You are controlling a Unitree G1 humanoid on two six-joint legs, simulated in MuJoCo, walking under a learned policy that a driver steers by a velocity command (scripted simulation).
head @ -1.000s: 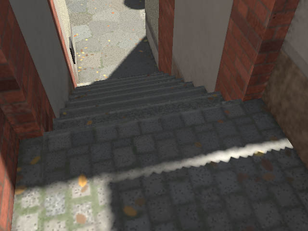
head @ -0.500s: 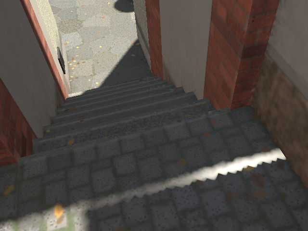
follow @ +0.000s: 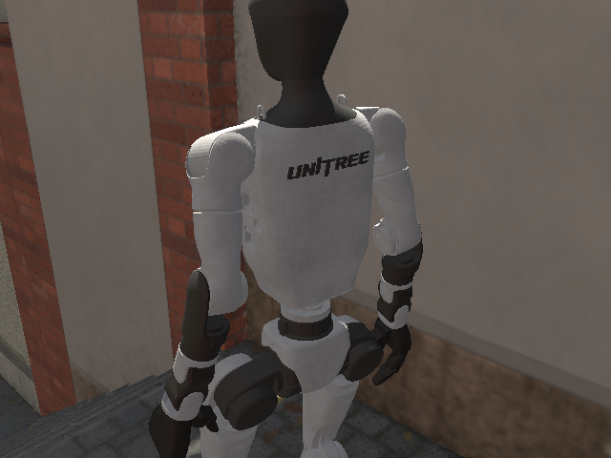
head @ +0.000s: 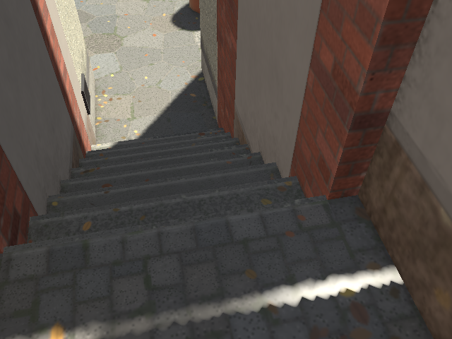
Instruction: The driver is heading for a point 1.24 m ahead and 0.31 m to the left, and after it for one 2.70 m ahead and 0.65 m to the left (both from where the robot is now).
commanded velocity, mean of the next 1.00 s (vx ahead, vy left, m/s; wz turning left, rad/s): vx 0.30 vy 0.00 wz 0.00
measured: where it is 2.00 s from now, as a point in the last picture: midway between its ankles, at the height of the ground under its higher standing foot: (209, 242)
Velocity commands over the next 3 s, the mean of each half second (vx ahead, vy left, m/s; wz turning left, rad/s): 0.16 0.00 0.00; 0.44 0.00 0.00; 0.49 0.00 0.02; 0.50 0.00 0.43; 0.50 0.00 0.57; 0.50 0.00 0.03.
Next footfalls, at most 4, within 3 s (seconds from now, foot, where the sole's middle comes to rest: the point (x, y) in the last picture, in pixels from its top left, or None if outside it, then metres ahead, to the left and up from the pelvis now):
0.62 left None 0.22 0.19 -0.78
1.20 right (247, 317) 0.58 -0.03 -0.78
1.76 left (173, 245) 0.83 0.22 -0.78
2.32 right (214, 211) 1.11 0.10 -0.97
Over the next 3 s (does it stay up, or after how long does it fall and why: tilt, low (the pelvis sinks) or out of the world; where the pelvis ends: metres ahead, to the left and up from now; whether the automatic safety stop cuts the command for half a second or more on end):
stays up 1.17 0.24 -0.25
